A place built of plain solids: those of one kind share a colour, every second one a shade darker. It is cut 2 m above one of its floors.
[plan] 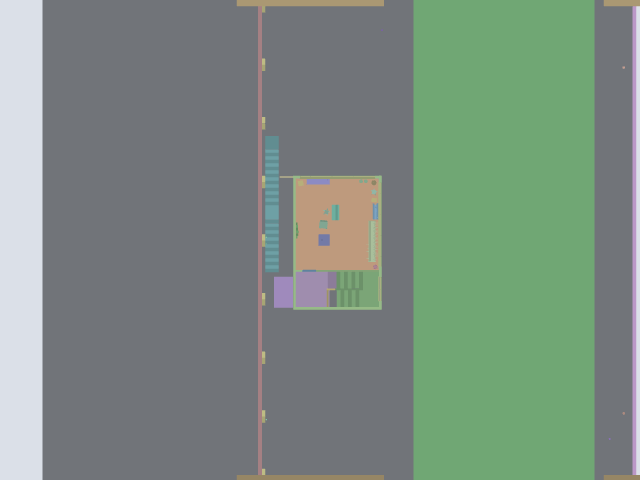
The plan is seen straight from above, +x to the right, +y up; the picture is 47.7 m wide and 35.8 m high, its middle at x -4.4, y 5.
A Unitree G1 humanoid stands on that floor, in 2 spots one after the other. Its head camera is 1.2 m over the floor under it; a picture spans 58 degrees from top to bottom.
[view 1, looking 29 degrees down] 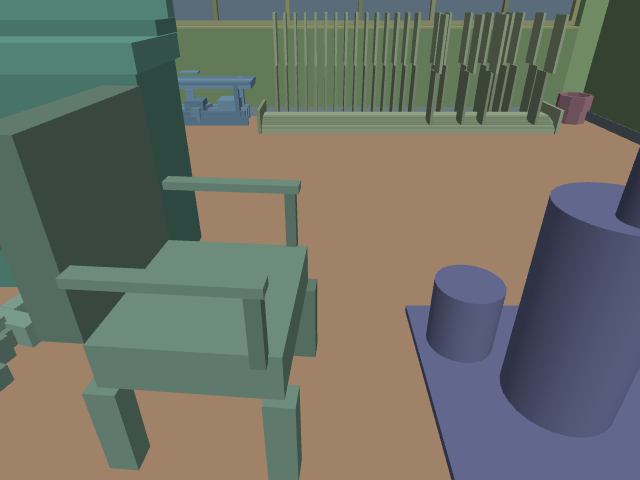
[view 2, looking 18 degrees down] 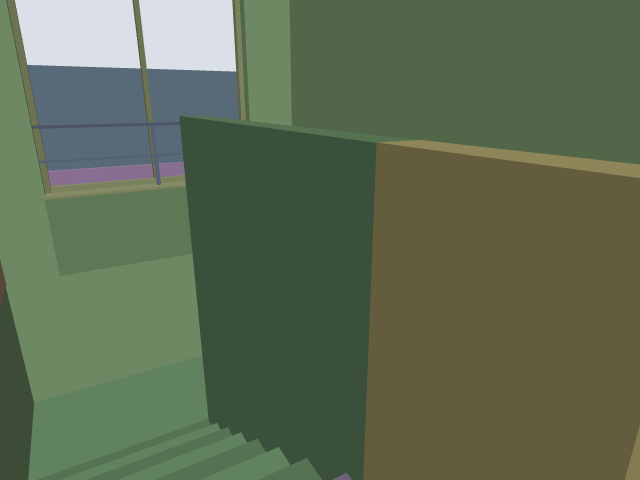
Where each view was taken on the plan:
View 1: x -5.20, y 5.80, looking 0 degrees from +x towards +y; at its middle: raised_floor_operating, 2.48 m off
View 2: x -4.11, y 2.04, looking -30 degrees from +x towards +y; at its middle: stair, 1.37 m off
